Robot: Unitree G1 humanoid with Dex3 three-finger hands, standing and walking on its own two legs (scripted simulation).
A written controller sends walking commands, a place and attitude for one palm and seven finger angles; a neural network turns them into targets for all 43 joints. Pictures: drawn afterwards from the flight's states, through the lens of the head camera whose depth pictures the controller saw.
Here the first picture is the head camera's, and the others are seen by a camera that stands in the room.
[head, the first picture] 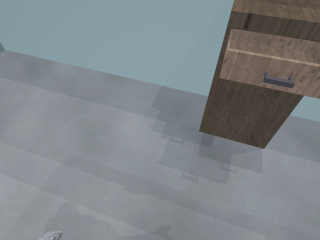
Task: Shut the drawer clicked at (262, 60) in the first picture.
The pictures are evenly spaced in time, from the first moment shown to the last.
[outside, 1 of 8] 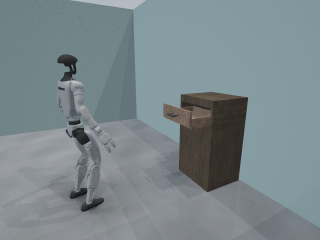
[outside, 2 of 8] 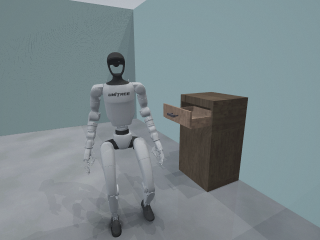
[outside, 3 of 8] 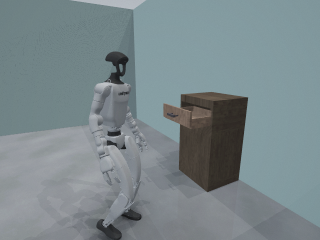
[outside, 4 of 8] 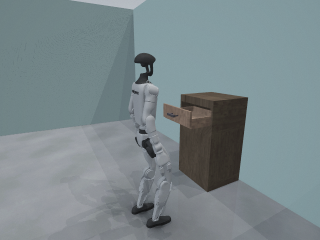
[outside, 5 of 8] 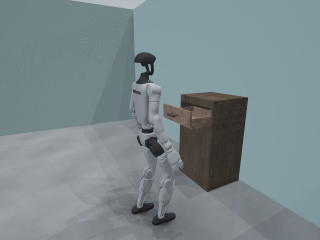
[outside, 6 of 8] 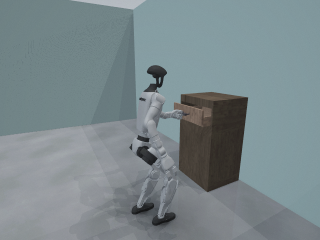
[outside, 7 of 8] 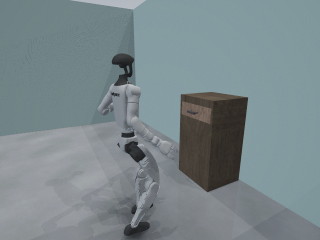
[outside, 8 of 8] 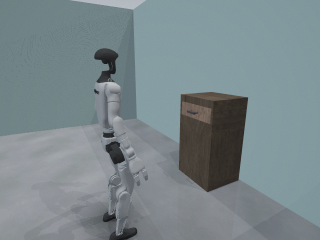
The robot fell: no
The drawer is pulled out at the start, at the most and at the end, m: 0.23 0.23 0.00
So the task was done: yes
